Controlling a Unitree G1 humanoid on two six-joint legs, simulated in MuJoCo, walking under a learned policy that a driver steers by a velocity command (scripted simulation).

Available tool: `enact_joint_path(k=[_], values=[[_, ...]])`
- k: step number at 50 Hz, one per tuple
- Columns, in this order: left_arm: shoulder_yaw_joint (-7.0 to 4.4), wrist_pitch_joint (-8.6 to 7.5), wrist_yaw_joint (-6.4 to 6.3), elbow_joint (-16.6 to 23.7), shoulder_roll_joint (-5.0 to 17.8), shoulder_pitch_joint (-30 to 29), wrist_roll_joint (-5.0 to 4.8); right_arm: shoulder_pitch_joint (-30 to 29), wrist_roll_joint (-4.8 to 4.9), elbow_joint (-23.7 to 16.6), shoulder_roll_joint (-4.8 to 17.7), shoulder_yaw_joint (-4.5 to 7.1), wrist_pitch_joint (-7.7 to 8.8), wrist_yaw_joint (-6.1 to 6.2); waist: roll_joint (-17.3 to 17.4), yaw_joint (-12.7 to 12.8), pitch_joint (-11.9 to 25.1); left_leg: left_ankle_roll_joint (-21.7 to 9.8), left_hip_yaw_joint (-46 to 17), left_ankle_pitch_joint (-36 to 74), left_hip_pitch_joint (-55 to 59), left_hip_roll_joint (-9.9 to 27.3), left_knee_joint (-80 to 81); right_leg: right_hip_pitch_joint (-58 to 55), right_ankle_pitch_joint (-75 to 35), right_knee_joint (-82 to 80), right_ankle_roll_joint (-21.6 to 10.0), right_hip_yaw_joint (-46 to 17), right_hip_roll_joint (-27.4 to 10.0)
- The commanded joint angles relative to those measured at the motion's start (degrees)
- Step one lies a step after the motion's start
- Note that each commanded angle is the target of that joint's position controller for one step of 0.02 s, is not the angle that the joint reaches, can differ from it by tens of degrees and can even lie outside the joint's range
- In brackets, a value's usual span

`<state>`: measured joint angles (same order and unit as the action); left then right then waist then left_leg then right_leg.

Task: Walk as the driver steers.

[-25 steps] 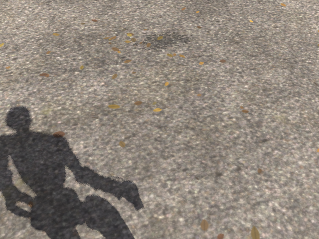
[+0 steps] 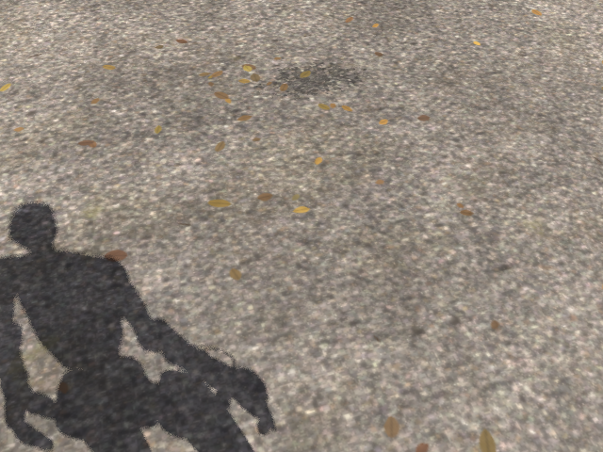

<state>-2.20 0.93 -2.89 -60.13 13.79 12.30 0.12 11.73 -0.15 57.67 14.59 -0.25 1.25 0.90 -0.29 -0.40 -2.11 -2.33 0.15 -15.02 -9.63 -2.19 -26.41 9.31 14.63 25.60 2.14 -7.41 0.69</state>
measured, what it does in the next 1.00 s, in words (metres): walks ahead: right foot, then left foot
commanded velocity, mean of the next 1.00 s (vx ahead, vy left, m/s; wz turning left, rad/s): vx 0.40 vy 0.00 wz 0.00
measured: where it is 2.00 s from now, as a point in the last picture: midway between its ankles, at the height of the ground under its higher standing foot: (325, 283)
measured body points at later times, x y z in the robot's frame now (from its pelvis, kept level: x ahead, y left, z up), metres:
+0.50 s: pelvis +0.13 -0.07 +0.01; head +0.14 -0.09 +0.46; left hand +0.09 +0.18 -0.13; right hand +0.25 -0.34 -0.12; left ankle +0.18 +0.09 -0.67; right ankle +0.06 -0.16 -0.74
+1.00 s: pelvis +0.41 -0.01 +0.00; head +0.43 -0.01 +0.45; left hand +0.52 +0.26 -0.12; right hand +0.46 -0.28 -0.13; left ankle +0.43 +0.06 -0.74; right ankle +0.44 -0.18 -0.66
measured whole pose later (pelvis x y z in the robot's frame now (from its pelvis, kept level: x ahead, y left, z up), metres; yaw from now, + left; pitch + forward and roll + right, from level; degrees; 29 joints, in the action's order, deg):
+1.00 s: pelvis +0.41 -0.01 +0.00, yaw +0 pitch +0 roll +2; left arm -2.9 -5.0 -0.9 -53.1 16.1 11.3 -1.0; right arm 16.1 -0.2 54.6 14.4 2.6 5.8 -2.2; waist -2.2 -1.9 -2.0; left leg -5.0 4.0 -7.7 -9.6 -4.8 -17.2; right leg 32.7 14.6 62.5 -1.9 -2.5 -7.1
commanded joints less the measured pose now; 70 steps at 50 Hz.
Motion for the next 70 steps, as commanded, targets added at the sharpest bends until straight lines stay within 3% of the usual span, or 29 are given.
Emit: enact_joint_path(k=[1,5,8,13,14,15,16,17,18,21,28,34,36,38,39,40,41,42,44,47,51,60,63,65,66,67,68,69,70], values=[[-0.78,-0.60,-0.24,1.11,5.27,0.89,-0.49,2.09,0.65,-1.35,9.61,2.16,0.07,0.62,5.16,-0.90,-0.57,-3.84,-9.61,-20.61,-1.29,6.48,10.69,5.51,8.44,3.64,-1.59,4.88,2.90],[-0.80,-3.88,1.21,4.33,6.01,-4.44,-1.38,6.18,0.55,-1.15,12.60,3.78,1.44,1.07,8.51,-2.73,-6.91,-13.49,-30.14,-27.44,-0.26,22.33,20.84,21.77,13.73,24.44,-2.96,4.48,-3.14],[-1.00,-5.55,2.37,4.11,5.67,-3.54,-1.79,3.93,1.70,-2.98,10.94,3.80,2.16,0.73,5.59,-1.10,-4.93,-10.42,-22.39,-17.50,3.57,19.20,19.94,22.63,12.33,19.86,-3.95,5.24,-5.64],[-1.64,-5.92,2.92,-0.89,4.73,7.06,-1.63,3.25,2.19,-3.77,10.68,3.71,1.06,0.23,4.48,4.22,0.17,-7.09,-9.09,-11.96,-11.65,10.52,10.10,-7.22,-3.00,1.31,-2.40,13.20,1.35],[-2.03,-5.75,2.67,-1.79,5.82,11.13,-1.84,2.54,1.76,-4.23,7.81,2.75,1.37,-0.12,1.35,6.15,0.74,-5.09,-6.28,-9.98,-16.04,8.18,2.13,-12.79,-0.49,-1.38,-3.54,8.23,-1.80],[-2.74,-5.67,2.17,-2.14,10.10,16.93,-1.50,1.73,0.32,-5.63,2.86,1.26,1.92,-0.82,-11.94,7.53,3.61,-0.75,0.83,-11.52,-22.39,3.15,-19.47,-17.51,7.41,-8.53,-7.72,-9.90,-14.38],[-3.45,-6.41,3.22,-2.74,15.39,19.88,-0.38,0.86,1.63,-8.48,3.29,1.67,3.00,-0.59,-18.29,7.09,3.00,-0.67,-1.47,-18.25,-33.26,-1.27,-32.56,-18.03,21.63,-17.21,-16.37,-32.69,-23.55],[-2.35,-7.45,3.74,-1.32,12.10,14.39,-0.38,-0.05,2.96,-8.61,7.37,2.46,3.86,-0.57,-9.36,4.89,-2.14,-1.81,-5.79,-14.82,-37.93,3.35,-39.92,-14.42,27.09,-17.97,-17.22,-32.10,-24.06],[-1.42,-8.08,4.01,0.27,8.97,10.14,-0.53,0.09,3.38,-8.37,8.59,2.83,4.45,-0.96,-7.20,3.35,-4.83,-2.75,-6.30,-8.11,-39.69,5.59,-40.92,-12.62,23.39,-18.02,-14.99,-25.36,-21.14],[-0.19,-7.74,4.28,1.82,6.23,6.91,-0.28,-0.47,1.45,-7.72,8.26,3.53,4.78,-1.48,-5.44,1.60,-4.15,-1.50,-3.89,3.30,-35.09,9.39,-34.85,-9.71,1.96,-18.71,-10.75,-9.73,-14.63],[-0.26,-6.50,2.13,1.19,8.12,12.54,-0.05,-12.89,1.27,-12.62,3.21,2.16,4.05,-2.14,-3.97,4.43,-4.75,2.66,1.72,16.12,-30.20,7.07,-13.74,-6.42,-17.57,-20.86,-11.74,2.61,-10.67],[-1.21,-5.64,1.65,0.25,8.95,15.07,-1.17,-18.45,1.73,-15.75,4.50,2.24,4.59,-3.68,-4.09,3.28,-5.94,-0.68,0.87,16.86,-26.96,5.37,-3.41,-14.26,-23.37,-18.56,-11.20,4.14,-14.96],[-1.87,-4.98,1.57,1.03,10.35,13.32,-0.75,-13.85,1.64,-14.93,6.83,3.35,4.72,-3.81,-5.62,-0.09,-1.49,-2.49,2.05,13.15,-19.68,3.06,-3.64,-17.46,-39.57,-12.06,-10.02,4.80,-15.61],[-1.72,-3.90,1.63,2.01,9.84,11.96,0.09,2.26,1.87,-10.26,10.80,5.75,4.24,-3.07,-5.99,-8.05,8.94,-5.35,3.88,12.18,1.72,0.60,-3.91,-13.03,-51.19,7.79,-7.71,7.60,-11.99],[-0.68,-3.93,1.71,3.43,7.37,13.60,1.14,11.89,1.14,-8.22,14.54,6.72,3.83,-2.40,1.20,-9.97,16.98,-8.79,-9.87,9.29,20.19,11.89,-5.71,1.41,-31.39,26.17,-6.47,8.86,-8.36],[1.70,-5.34,2.73,2.99,-2.12,22.17,0.30,14.13,0.53,-6.72,16.44,6.92,3.80,-3.06,17.94,-4.27,25.70,-18.51,-40.22,-8.05,35.69,24.37,4.53,21.59,14.99,45.48,-3.49,4.88,3.55],[0.24,-7.05,3.04,3.03,4.92,16.66,-1.46,11.35,0.86,-7.09,10.62,5.38,4.07,-3.12,11.10,-6.28,20.09,-15.64,-43.13,-12.94,31.13,22.41,10.80,27.50,17.53,51.94,-4.91,-1.55,1.05],[-0.79,-8.08,3.15,5.39,8.32,10.36,-3.02,5.77,0.87,-7.99,8.84,4.83,4.49,-2.98,8.22,-5.02,10.61,-13.27,-33.86,-8.61,22.31,21.19,11.83,30.97,12.60,52.62,-5.89,0.32,-1.82],[-1.30,-8.34,2.19,6.28,8.12,6.12,-2.01,-1.31,0.00,-9.14,6.82,4.26,5.29,-3.30,0.76,-1.31,3.84,-11.59,-21.03,6.61,6.35,17.40,14.47,25.79,3.52,46.75,-5.61,2.18,-7.01],[-1.30,-6.34,1.97,6.28,4.88,8.46,-1.33,-1.28,-0.16,-7.76,4.99,3.72,5.69,-3.52,3.56,1.92,2.67,-11.71,-13.21,11.14,-0.95,14.25,18.65,20.56,0.94,41.32,-4.86,2.53,-9.55],[-1.53,-5.51,1.75,10.04,5.29,-0.15,-0.32,2.88,0.03,-5.87,7.92,4.37,5.46,-1.98,2.33,0.60,-1.23,-12.33,-9.41,13.37,-1.25,14.05,21.64,28.52,-7.57,29.87,-2.19,3.78,-10.76],[-0.39,-6.98,4.14,15.88,4.16,-16.60,-1.23,12.14,1.14,-2.16,9.24,4.70,3.45,-0.74,2.57,-4.42,-3.25,-9.28,-4.11,16.95,9.78,14.66,18.46,27.88,-19.43,5.12,-2.82,7.05,-5.99],[-0.99,-7.37,5.07,16.76,6.20,-15.59,-1.36,11.61,1.22,-1.91,10.26,5.26,2.43,-0.39,3.87,-2.12,-1.56,-7.84,-4.82,25.24,15.64,17.25,13.46,25.21,-12.89,2.75,-5.13,7.14,-4.71],[-2.82,-7.43,4.90,13.87,9.43,-4.79,-1.26,9.21,1.00,-2.66,10.36,5.23,1.78,-0.31,4.76,4.11,5.17,-5.90,-2.26,41.66,14.58,14.57,0.68,9.77,-11.38,1.16,-7.65,10.05,-1.28],[-4.17,-7.32,4.41,11.01,12.65,5.76,-0.82,9.32,0.41,-3.64,8.58,4.37,1.69,-0.25,3.03,8.06,12.78,-4.17,-0.17,36.73,6.50,11.57,-12.89,-6.66,-12.40,3.33,-10.36,6.31,-4.89],[-5.73,-6.91,4.13,9.43,18.55,13.49,0.21,15.96,0.05,-4.65,2.09,2.34,2.73,-0.92,-9.43,6.56,22.05,0.29,2.80,13.85,-17.50,2.69,-35.95,-30.73,-4.46,1.94,-19.55,-18.82,-19.95],[-4.47,-6.66,4.30,9.08,14.35,14.08,-0.41,15.06,0.71,-3.75,2.74,2.25,4.13,-1.16,-12.60,7.17,24.96,0.47,-4.69,-17.35,-27.24,-1.18,-45.77,-34.14,1.29,-7.32,-21.78,-34.77,-23.74],[-3.29,-6.79,4.28,9.81,11.28,9.23,-0.75,9.97,2.47,-5.27,8.39,3.78,5.23,-1.44,-9.60,6.63,16.07,-0.88,-7.00,-15.51,-32.74,2.55,-49.95,-27.18,3.64,-8.63,-18.59,-27.60,-21.87],[-2.70,-6.82,4.19,11.20,9.37,4.12,-0.55,6.12,3.07,-6.28,8.94,3.88,5.72,-1.34,-6.21,5.02,10.10,-1.52,-5.29,-10.18,-32.70,5.82,-48.32,-18.48,0.41,-9.95,-16.71,-19.45,-19.67]])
